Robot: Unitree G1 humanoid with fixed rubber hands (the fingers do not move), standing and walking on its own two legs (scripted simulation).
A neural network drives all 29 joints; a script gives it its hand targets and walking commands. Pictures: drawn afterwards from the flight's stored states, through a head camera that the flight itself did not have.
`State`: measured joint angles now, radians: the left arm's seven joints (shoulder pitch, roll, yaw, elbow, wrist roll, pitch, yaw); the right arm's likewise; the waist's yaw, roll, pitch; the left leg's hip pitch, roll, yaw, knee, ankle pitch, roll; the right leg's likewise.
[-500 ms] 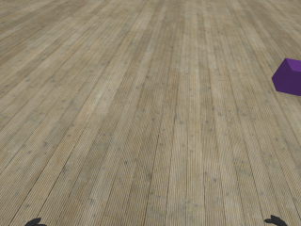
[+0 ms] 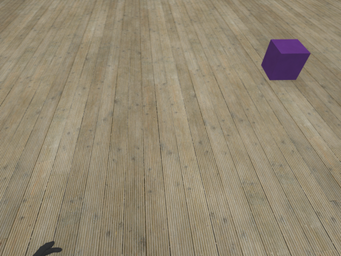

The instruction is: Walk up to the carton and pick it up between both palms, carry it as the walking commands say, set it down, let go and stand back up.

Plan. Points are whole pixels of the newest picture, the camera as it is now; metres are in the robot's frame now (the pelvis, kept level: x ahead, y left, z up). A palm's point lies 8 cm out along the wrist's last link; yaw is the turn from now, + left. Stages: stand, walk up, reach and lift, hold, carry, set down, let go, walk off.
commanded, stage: walk up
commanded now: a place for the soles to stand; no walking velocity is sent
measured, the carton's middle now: (283, 59) +1.94 -1.11 -0.62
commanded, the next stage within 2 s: none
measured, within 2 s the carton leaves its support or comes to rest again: neither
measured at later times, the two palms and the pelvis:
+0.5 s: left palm (106, 131) +0.52 +0.23 -0.06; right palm out of the picture +0.18 -0.41 -0.05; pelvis +0.26 -0.04 +0.01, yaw -13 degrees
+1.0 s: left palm (145, 114) +0.65 +0.11 -0.11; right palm (324, 134) +0.54 -0.53 -0.09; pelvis +0.53 -0.19 -0.01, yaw -19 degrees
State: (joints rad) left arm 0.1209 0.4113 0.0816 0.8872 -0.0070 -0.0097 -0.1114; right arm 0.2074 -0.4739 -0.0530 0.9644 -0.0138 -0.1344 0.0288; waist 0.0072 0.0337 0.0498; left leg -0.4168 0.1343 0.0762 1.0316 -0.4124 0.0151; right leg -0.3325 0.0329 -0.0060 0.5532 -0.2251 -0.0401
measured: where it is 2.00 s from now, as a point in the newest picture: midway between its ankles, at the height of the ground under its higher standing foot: (241, 151)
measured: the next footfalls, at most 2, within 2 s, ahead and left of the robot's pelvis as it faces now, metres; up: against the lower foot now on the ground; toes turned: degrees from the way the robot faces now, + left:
left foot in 0.16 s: +0.27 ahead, +0.11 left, +0.00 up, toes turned +6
right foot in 0.62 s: +0.46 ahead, -0.27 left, +0.00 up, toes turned -20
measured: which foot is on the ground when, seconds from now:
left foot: up 0.00-0.14, down 0.16-0.64, up 0.66-0.98, down 1.00-1.00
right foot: down 0.00-0.16, up 0.18-0.60, down 0.62-1.00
